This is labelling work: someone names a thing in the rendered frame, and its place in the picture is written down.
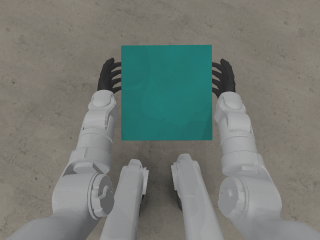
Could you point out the left robot upper arm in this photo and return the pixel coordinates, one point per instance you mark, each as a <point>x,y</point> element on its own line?
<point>79,202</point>

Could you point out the robot left forearm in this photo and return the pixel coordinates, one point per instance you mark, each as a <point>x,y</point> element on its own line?
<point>93,150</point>

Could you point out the carton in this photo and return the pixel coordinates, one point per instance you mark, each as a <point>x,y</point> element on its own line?
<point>166,93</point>

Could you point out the robot right thigh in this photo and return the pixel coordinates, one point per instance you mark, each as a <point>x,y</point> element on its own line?
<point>200,220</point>

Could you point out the robot left hand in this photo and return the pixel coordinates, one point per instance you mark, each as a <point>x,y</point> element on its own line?
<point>105,81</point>

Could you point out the robot right hand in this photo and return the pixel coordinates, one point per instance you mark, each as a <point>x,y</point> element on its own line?
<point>226,77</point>

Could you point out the robot right foot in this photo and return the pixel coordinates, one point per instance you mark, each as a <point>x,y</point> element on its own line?
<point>179,200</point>

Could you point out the right robot upper arm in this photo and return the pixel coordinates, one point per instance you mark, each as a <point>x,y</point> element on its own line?
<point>254,206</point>

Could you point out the robot right forearm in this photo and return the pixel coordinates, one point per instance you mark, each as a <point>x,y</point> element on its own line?
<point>237,141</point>

